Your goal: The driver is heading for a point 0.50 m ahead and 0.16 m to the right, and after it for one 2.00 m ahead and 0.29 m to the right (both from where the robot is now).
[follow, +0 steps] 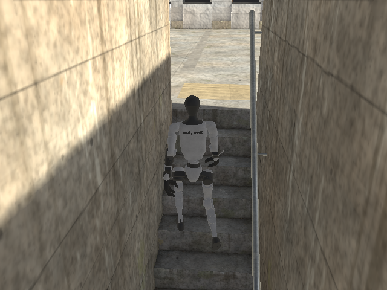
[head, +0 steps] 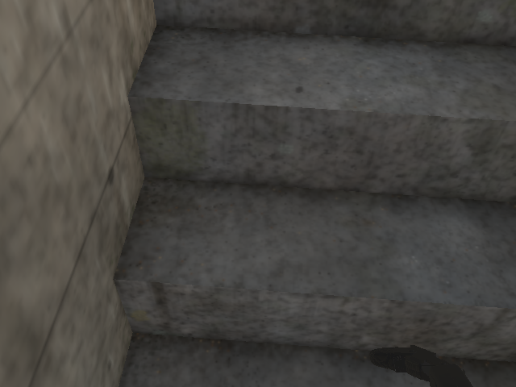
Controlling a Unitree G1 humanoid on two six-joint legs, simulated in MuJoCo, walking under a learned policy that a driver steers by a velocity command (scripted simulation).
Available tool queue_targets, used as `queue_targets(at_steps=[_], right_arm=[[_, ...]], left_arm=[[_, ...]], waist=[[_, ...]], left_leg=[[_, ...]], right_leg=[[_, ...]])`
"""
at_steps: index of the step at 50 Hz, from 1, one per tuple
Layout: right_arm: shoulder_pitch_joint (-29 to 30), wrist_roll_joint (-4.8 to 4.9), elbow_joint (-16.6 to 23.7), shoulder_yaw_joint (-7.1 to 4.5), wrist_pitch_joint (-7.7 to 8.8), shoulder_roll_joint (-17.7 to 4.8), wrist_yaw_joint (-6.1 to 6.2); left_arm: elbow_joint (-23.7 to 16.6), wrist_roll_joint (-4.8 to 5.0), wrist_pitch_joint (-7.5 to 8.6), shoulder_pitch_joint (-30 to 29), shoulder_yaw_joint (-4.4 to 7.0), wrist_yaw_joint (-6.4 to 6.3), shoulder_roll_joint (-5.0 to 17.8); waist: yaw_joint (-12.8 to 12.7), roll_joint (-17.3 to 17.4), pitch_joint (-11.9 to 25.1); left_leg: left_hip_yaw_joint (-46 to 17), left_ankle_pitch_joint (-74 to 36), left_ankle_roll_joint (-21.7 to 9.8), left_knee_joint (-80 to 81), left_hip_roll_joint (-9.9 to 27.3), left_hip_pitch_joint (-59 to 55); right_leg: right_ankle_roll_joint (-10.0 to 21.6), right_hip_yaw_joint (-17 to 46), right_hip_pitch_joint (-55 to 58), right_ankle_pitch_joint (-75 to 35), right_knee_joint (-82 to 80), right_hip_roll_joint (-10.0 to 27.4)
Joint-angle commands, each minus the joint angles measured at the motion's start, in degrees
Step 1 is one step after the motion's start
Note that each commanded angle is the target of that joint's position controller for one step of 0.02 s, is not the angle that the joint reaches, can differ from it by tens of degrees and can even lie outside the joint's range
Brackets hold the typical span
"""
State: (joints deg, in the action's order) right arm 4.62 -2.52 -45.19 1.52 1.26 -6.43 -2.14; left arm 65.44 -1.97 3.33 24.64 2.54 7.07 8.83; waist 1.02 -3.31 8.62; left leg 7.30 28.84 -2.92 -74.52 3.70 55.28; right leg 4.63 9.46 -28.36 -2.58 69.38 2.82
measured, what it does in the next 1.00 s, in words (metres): climbs, turning right: right foot 0.20 m higher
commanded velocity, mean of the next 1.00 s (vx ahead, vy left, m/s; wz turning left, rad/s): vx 0.40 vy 0.09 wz -0.32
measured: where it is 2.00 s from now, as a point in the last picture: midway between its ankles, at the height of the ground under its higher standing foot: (364, 143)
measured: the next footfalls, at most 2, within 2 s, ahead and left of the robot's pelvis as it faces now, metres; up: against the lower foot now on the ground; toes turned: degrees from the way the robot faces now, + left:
right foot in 0.50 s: +0.33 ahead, -0.19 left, +0.20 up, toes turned -19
left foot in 1.08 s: +0.60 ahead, -0.11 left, +0.40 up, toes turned -18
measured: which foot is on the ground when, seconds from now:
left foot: down 0.00-0.54, up 0.56-1.00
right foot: up 0.00-0.48, down 0.50-1.00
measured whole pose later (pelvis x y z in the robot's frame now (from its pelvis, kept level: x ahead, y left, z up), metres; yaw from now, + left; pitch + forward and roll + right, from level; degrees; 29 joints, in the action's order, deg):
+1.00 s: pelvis +0.41 -0.16 +0.34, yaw -17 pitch +7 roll +6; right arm -0.2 -0.5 -39.4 2.1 -1.2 -3.4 1.5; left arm 60.8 -3.2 3.6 27.6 0.7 -1.0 9.2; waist -2.2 -2.5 2.0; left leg 2.2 20.1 -9.2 -114.6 -5.6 83.2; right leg 4.2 -2.5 -4.4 11.2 13.9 1.7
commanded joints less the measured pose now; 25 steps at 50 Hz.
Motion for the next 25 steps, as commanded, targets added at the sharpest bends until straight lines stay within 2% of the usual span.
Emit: queue_targets(at_steps=[1, 2, 3, 4, 5, 6, 7, 8, 9, 10, 11, 12, 13, 14, 15, 16, 17, 18, 19, 20, 21, 22, 23, 24, 25], right_arm=[[-14.4, 2.82, -9.5, -4.82, 3.02, -10.3, 6.93], [-8.3, 3.14, -7.2, -2.52, 3.41, -0.9, -0.49], [-8.2, 2.02, -7.3, -0.81, 3.85, 6.6, -2.38], [-11.3, 2.0, -9.8, -0.88, 3.17, 6.2, -2.84], [-15.3, 1.02, -11.3, -1.47, 3.29, 3.8, -3.42], [-13.4, 0.33, -12.0, -1.71, 3.51, 3.5, -3.7], [-13.6, -1.52, -11.5, -3.75, 2.71, -3.1, -3.55], [-18.0, -2.74, -13.5, -3.75, 2.09, -5.5, -3.22], [-21.8, -4.02, -16.5, -2.62, 2.12, -3.1, -3.37], [-26.3, -6.62, -19.7, -1.39, 1.85, -1.3, -3.55], [-30.1, -7.62, -21.9, -0.24, 1.91, -0.8, -3.46], [-29.7, -7.65, -22.9, 0.22, 2.38, -1.1, -3.85], [-25.7, -7.8, -21.7, 0.01, 3.56, -2.8, -3.74], [-22.9, -7.21, -20.9, 0.01, 4.48, -4.1, -3.58], [-25.0, -7.25, -20.6, -0.06, 4.9, -5.3, -3.48], [-28.3, -7.58, -21.1, 0.42, 4.84, -5.4, -3.26], [-32.7, -7.18, -22.9, 0.77, 4.71, -4.9, -3.1], [-35.3, -7.19, -23.0, 0.84, 3.94, -5.8, -3.52], [-38.4, -6.42, -23.8, 0.69, 3.28, -6.9, -3.35], [-34.0, -7.18, -22.1, 0.39, 3.35, -8.6, -4.06], [-28.7, -4.86, -19.3, -0.12, 3.98, -11.2, -4.11], [-29.7, -2.28, -19.2, -1.05, 4.55, -15.8, -4.18], [-27.9, -1.59, -18.6, -1.98, 5.17, -20.1, -4.24], [-25.5, -0.6, -17.2, -3.51, 5.42, -22.6, -4.9], [-26.9, 0.05, -18.0, -3.96, 5.43, -20.7, -6.07]], left_arm=[[-20.2, -3.13, 0.47, -15.7, 1.28, -7.47, 0.0], [-8.7, 4.75, -0.68, -6.0, -0.17, -5.19, -2.9], [-9.7, 4.87, -1.75, -4.4, -0.87, -3.97, -4.3], [-10.1, 4.44, -1.85, -3.4, -1.9, -3.15, -5.0], [-13.6, 3.54, -1.88, -7.8, -1.86, -3.55, -3.2], [-13.7, 4.1, -2.46, -8.0, -2.79, -4.24, -3.4], [-14.4, 4.75, -2.5, -10.6, -2.97, -3.79, -2.1], [-17.1, 5.48, -3.42, -14.8, -3.85, -2.9, -1.9], [-17.2, 5.16, -3.58, -15.7, -4.25, -3.17, -2.8], [-17.4, 4.64, -3.52, -16.7, -5.27, -3.63, -3.5], [-18.2, 3.79, -3.59, -18.7, -6.15, -3.31, -4.2], [-19.7, 4.08, -3.75, -19.1, -6.52, -3.13, -3.5], [-20.2, 4.13, -3.52, -19.9, -6.48, -2.79, -3.4], [-22.2, 4.5, -4.1, -23.1, -5.91, -2.79, -0.6], [-25.6, 4.24, -5.15, -29.0, -5.16, -2.13, 2.6], [-27.3, 3.82, -6.22, -33.0, -4.62, -2.04, 4.7], [-26.9, 3.34, -6.95, -34.1, -5.19, -1.49, 3.2], [-27.8, 2.46, -7.47, -36.7, -6.0, -1.47, 2.4], [-27.5, 2.12, -7.68, -36.9, -7.46, -0.98, -0.8], [-28.1, 0.93, -8.13, -37.7, -7.52, -0.48, -0.5], [-28.1, 0.38, -8.08, -38.2, -7.38, 0.82, -0.1], [-27.1, 0.41, -8.1, -36.1, -7.04, 2.01, 0.6], [-26.3, -0.25, -7.71, -30.9, -6.7, 2.61, 0.5], [-25.1, 0.6, -6.09, -27.2, -5.39, 1.96, 3.4], [-22.2, 0.55, -5.0, -21.1, -3.81, -0.02, 6.2]], waist=[[-1.2, -0.4, -0.8], [-0.8, 22.7, -2.1], [-2.3, 13.2, -4.0], [-2.1, 5.5, -2.6], [-2.5, 1.4, -0.5], [-4.0, -0.4, 1.1], [-2.2, 0.0, -0.3], [-0.5, 7.6, -2.7], [-0.9, 5.1, -5.7], [-0.2, 2.3, -6.2], [-0.9, 3.2, -6.8], [-2.9, 1.7, -7.2], [-5.9, 3.0, -8.1], [-6.6, 3.2, -7.2], [-5.9, 5.3, -6.1], [-5.3, 7.5, -6.2], [-4.0, 8.6, -6.4], [-2.8, 8.9, -5.6], [-1.7, 10.2, -5.0], [-3.3, 9.9, -6.3], [-5.6, 11.0, -4.5], [-7.4, 14.0, -0.3], [-11.0, 19.0, 2.9], [-12.2, 17.5, 5.6], [-12.5, 16.5, 8.2]], left_leg=[[-46.3, 13.5, -7.2, 49.7, 17.3, -30.5], [-27.8, -0.8, -7.5, 43.7, 12.1, -29.9], [-22.7, -8.6, -8.0, 47.6, 10.3, -30.7], [-20.4, -16.0, -8.6, 48.0, 11.6, -32.7], [-17.6, -21.9, -7.8, 47.0, 13.2, -35.9], [-13.5, -24.9, -6.9, 49.5, 13.8, -34.7], [-10.6, -23.2, -9.2, 54.1, 15.8, -34.2], [-17.2, -14.3, -13.2, 59.8, 19.0, -36.9], [-17.3, -8.4, -11.5, 60.5, 19.7, -41.8], [-16.2, -4.8, -9.6, 59.4, 18.6, -45.1], [-15.3, -5.8, -9.6, 59.1, 17.6, -47.1], [-10.7, -5.4, -8.0, 60.0, 15.7, -46.9], [-3.6, -4.1, -7.3, 62.2, 12.2, -42.2], [-0.2, -3.0, -6.9, 65.2, 11.8, -37.2], [1.5, -0.9, -7.2, 68.6, 12.2, -33.5], [2.4, 0.7, -6.6, 70.0, 12.2, -32.4], [1.8, -1.7, -6.7, 70.3, 12.7, -35.0], [3.3, -5.0, -6.4, 73.8, 14.1, -36.0], [5.3, -11.3, -7.1, 73.7, 14.0, -41.2], [9.5, -20.6, -8.0, 76.4, 13.8, -39.6], [11.0, -46.1, -10.4, 76.1, 13.7, -34.4], [11.0, -75.6, -12.7, 70.4, 14.5, -40.2], [10.1, -99.4, -14.7, 66.3, 17.0, -49.3], [10.3, -109.3, -15.3, 60.4, 16.2, -59.5], [8.2, -115.8, -15.7, 50.3, 15.5, -67.2]], right_leg=[[0.3, -2.7, -24.4, -2.9, 44.5, -4.1], [3.5, 6.2, -35.5, -1.3, 43.2, -1.1], [5.6, 6.0, -36.9, 3.1, 45.6, -0.7], [5.8, 4.4, -40.6, 6.3, 45.3, -1.5], [5.4, 1.2, -43.0, 6.9, 42.8, 1.2], [4.4, 2.2, -43.7, 11.1, 39.9, 3.3], [2.6, -1.2, -45.0, 15.3, 43.3, 4.4], [5.6, -2.1, -53.8, 20.2, 63.1, 2.9], [9.2, 0.2, -65.2, 19.1, 72.4, 1.3], [12.2, 1.4, -72.6, 16.0, 76.3, 0.1], [15.1, 1.3, -78.3, 13.9, 81.6, -0.7], [16.9, 0.3, -79.5, 10.4, 79.3, -0.6], [17.9, -2.9, -75.7, 10.1, 71.3, 0.9], [16.3, -6.1, -70.5, 9.2, 65.5, 2.9], [15.3, -11.9, -66.1, 6.9, 60.3, 5.6], [14.9, -12.9, -63.2, 3.8, 56.2, 6.7], [15.4, -13.0, -63.8, 2.7, 56.1, 7.6], [15.7, -12.9, -59.9, 8.6, 52.7, 7.4], [16.8, -14.0, -59.6, 10.5, 53.8, 7.0], [17.6, -16.9, -51.1, 12.4, 42.6, 6.7], [15.5, -19.5, -36.6, 15.4, 34.3, 4.0], [11.5, -22.5, -31.7, 22.5, 31.5, -0.7], [8.5, -23.9, -27.6, 22.6, 24.6, -4.0], [5.9, -27.0, -22.9, 29.5, 8.2, -8.4], [5.4, -26.2, -16.6, 31.7, -8.7, -11.6]])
